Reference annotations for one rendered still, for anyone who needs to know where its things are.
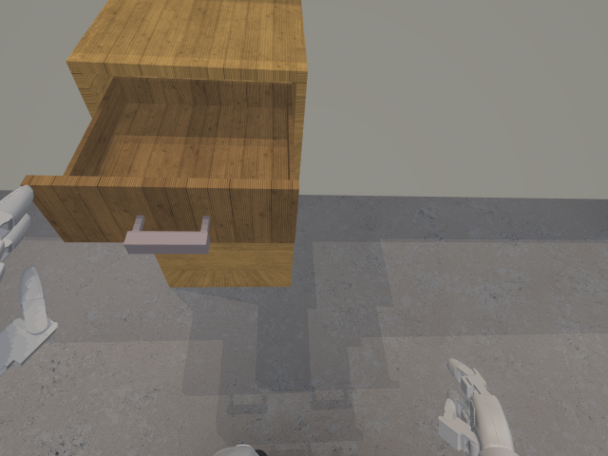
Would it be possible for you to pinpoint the drawer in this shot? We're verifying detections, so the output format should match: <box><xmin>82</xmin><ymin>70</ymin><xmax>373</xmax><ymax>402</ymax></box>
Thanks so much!
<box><xmin>20</xmin><ymin>76</ymin><xmax>299</xmax><ymax>243</ymax></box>

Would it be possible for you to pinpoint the right robot hand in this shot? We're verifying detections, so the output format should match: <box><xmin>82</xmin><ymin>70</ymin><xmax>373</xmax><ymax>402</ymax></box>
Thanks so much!
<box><xmin>438</xmin><ymin>358</ymin><xmax>515</xmax><ymax>456</ymax></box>

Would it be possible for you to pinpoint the left robot hand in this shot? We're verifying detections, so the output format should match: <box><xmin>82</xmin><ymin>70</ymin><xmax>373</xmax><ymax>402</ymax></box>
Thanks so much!
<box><xmin>0</xmin><ymin>185</ymin><xmax>58</xmax><ymax>376</ymax></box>

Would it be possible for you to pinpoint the handle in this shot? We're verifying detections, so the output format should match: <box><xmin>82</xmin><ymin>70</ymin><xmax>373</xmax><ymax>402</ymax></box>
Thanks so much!
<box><xmin>123</xmin><ymin>216</ymin><xmax>210</xmax><ymax>254</ymax></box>

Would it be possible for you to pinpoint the cabinet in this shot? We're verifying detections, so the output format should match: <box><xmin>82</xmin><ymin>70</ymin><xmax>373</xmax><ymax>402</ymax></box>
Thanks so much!
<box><xmin>66</xmin><ymin>0</ymin><xmax>308</xmax><ymax>288</ymax></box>

